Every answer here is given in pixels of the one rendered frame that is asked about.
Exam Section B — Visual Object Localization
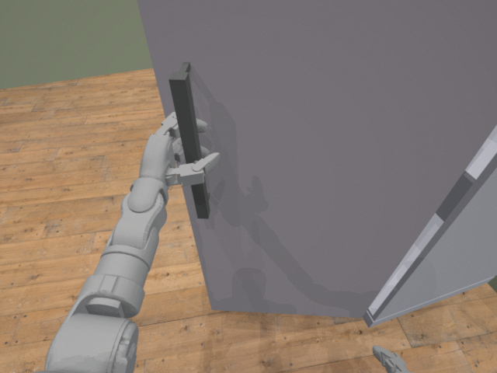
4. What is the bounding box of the fridge door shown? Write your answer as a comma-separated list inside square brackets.
[137, 0, 497, 318]

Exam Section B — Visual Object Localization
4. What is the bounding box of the handle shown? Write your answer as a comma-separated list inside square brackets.
[169, 62, 210, 219]

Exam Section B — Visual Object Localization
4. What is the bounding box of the left robot forearm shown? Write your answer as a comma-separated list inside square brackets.
[44, 177, 169, 371]

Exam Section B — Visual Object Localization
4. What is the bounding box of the left robot hand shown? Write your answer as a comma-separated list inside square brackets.
[139, 112, 221, 190]

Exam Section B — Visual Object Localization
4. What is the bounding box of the robot left upper arm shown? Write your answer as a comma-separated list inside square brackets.
[33, 312, 139, 373]

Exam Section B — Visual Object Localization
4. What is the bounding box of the right robot hand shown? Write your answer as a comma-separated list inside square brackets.
[373, 345, 413, 373]

